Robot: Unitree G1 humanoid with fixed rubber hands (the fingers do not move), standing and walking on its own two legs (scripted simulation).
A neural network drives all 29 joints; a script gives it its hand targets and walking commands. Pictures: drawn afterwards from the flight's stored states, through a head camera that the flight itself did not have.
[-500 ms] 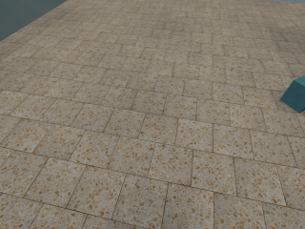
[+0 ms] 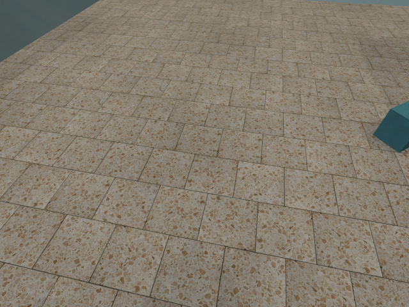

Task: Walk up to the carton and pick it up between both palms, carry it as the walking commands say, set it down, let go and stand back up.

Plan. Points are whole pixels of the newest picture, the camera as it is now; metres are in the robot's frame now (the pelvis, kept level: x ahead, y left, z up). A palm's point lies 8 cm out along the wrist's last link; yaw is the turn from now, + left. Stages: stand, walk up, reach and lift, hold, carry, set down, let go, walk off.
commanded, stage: stand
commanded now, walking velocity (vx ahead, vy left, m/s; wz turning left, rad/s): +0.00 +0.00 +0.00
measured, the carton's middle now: (405, 125) +1.41 -1.37 -0.65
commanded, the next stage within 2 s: walk up in 1.54 s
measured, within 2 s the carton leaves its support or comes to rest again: neither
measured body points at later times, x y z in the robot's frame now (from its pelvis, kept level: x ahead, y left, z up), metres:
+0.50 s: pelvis +0.00 +0.00 +0.00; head +0.02 +0.00 +0.45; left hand +0.00 +0.22 -0.16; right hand -0.03 -0.21 -0.16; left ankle +0.00 +0.14 -0.74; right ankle +0.00 -0.10 -0.74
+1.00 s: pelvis +0.00 +0.01 +0.00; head +0.01 +0.00 +0.45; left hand -0.02 +0.21 -0.16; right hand -0.01 -0.20 -0.16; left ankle +0.00 +0.14 -0.74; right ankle +0.00 -0.10 -0.74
